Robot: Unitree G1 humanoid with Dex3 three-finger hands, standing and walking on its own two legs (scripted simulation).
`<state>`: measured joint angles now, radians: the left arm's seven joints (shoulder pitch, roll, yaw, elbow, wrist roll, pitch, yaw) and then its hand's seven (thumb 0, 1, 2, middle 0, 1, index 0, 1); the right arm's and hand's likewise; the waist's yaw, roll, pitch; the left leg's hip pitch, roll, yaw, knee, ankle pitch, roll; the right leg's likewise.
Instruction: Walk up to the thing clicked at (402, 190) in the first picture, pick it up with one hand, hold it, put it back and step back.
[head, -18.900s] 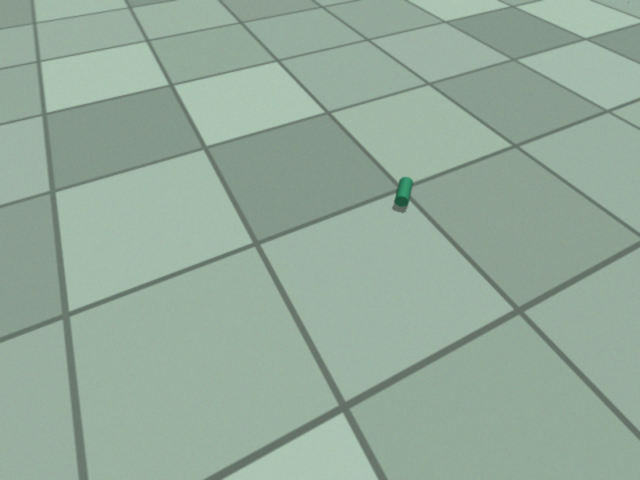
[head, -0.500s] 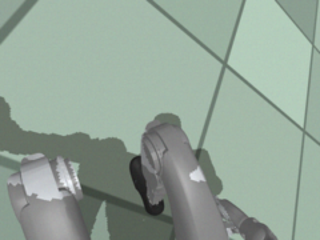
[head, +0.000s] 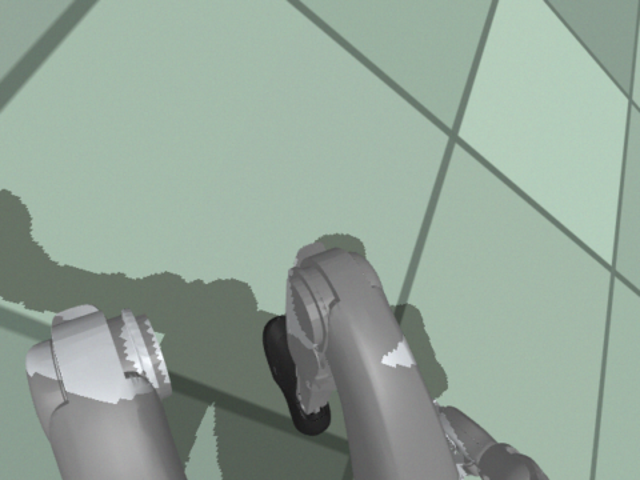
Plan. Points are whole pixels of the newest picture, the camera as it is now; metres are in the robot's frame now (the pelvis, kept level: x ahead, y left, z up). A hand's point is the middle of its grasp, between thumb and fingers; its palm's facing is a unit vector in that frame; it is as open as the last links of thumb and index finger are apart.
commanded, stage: settle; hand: left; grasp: from above
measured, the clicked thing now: out of the picture +0.42 +0.35 -0.26
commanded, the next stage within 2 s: lift in 0.64 s
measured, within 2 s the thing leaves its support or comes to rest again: leaves its support in 0.04 s
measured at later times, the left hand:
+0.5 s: hand out of the picture +0.41 +0.36 -0.14, palm faces -0.46 -0.13 -0.88, open 8.9 cm
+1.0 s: hand out of the picture +0.40 +0.36 -0.08, palm faces -0.45 -0.13 -0.88, open 8.9 cm
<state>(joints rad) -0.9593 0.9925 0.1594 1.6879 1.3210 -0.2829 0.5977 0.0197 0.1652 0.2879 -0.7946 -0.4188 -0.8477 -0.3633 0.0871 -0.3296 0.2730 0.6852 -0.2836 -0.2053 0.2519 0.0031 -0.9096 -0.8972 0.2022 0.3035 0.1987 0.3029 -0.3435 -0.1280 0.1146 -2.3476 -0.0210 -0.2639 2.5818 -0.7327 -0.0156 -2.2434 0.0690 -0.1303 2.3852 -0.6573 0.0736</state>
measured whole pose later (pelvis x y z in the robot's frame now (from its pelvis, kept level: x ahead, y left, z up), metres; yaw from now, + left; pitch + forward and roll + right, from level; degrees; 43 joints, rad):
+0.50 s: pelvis +0.00 -0.01 +0.03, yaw +5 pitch +32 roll -11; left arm -0.91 0.79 0.07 1.39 1.23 -0.23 0.32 0.02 0.16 0.24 -0.86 -0.31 -0.91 -0.28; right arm 0.12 -0.31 0.11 0.70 -0.14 -0.09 0.23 0.00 -0.91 -0.90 0.20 0.30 0.20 0.30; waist -0.23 -0.01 -0.04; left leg -2.32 -0.03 -0.17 2.45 -0.69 -0.01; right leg -2.24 0.03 -0.06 2.32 -0.66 0.07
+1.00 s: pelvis -0.01 -0.01 +0.06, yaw +7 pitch +34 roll -9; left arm -0.86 0.74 0.08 1.24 1.19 -0.21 0.21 0.02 0.15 0.27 -0.86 -0.32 -0.90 -0.30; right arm 0.20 -0.28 0.05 0.71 -0.09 -0.01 0.13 0.01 -0.92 -0.90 0.20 0.30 0.20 0.30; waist -0.21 0.02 -0.10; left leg -2.27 -0.03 -0.13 2.33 -0.66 0.00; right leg -2.19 0.01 -0.04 2.23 -0.64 0.06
